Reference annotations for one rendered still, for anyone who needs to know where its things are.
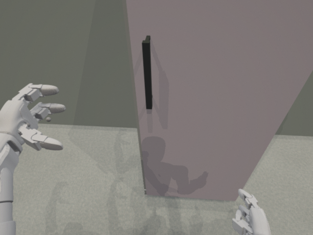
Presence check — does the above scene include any fridge door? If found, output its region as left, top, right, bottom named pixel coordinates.
left=126, top=0, right=313, bottom=201

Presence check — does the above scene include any robot left hand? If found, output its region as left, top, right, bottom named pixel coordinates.
left=0, top=83, right=66, bottom=151

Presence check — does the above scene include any robot left forearm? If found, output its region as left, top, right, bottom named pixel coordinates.
left=0, top=133, right=23, bottom=235

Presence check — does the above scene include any robot right hand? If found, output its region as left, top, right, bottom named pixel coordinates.
left=232, top=189, right=271, bottom=235

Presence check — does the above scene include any handle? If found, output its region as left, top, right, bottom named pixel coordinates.
left=142, top=36, right=153, bottom=109

